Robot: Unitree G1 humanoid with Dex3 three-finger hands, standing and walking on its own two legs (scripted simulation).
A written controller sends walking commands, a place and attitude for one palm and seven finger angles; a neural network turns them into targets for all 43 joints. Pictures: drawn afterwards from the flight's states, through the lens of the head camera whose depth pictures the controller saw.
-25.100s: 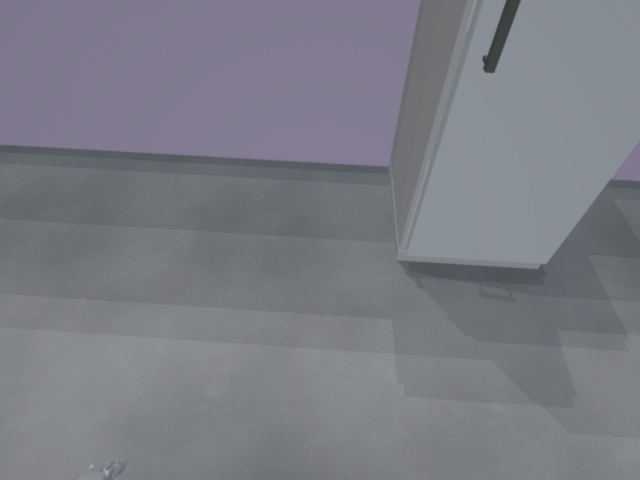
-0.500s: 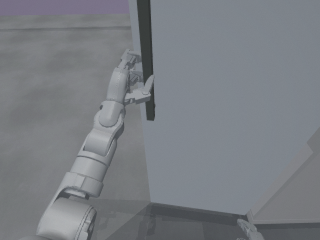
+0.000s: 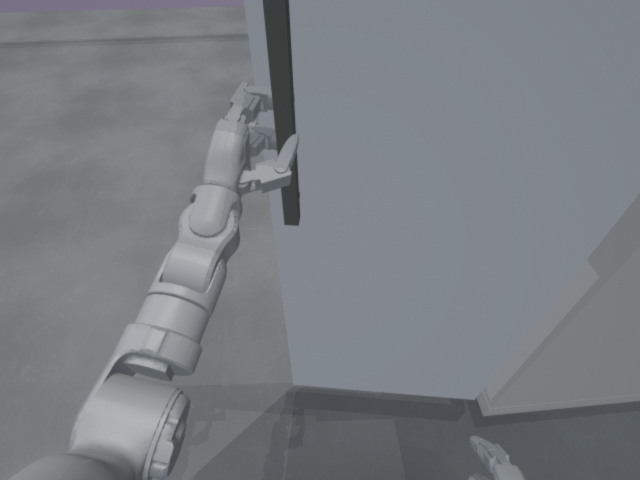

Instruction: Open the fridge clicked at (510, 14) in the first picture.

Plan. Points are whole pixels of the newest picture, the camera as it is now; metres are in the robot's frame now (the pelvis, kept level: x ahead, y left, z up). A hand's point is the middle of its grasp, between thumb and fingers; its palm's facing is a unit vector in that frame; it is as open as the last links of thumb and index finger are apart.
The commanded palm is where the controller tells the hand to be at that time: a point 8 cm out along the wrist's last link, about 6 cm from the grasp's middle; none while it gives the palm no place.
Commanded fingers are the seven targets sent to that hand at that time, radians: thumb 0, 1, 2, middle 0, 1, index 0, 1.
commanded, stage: stop walking and hold the door back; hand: left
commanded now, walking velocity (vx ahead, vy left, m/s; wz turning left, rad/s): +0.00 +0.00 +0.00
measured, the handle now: (286, 93) +0.47 +0.07 +0.26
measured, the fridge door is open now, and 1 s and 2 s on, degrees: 80 73 73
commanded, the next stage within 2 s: loosen the grip on the handle in 0.14 s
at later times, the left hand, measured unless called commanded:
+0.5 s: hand (265, 152) +0.43 +0.10 +0.21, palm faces -0.04 -0.99 -0.15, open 9.3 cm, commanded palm +0.40 +0.14 +0.20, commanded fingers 0.00 -0.55 0.20 -0.40 -1.33 -0.40 -1.33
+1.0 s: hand (255, 160) +0.44 +0.11 +0.19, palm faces -0.02 -0.99 -0.16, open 14.6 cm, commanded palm +0.42 +0.17 +0.20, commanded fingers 0.00 -0.55 0.20 -0.25 -1.15 -0.25 -1.15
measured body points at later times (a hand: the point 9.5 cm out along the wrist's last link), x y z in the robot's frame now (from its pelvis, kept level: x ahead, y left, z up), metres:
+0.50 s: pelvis +0.01 -0.02 +0.00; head +0.00 -0.02 +0.45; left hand +0.43 +0.15 +0.22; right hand +0.12 -0.27 -0.09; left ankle +0.06 +0.10 -0.73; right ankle +0.04 -0.13 -0.73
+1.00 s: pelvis +0.05 -0.03 +0.01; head +0.06 -0.04 +0.46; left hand +0.44 +0.17 +0.20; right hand +0.21 -0.28 -0.09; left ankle +0.06 +0.10 -0.73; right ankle +0.04 -0.13 -0.73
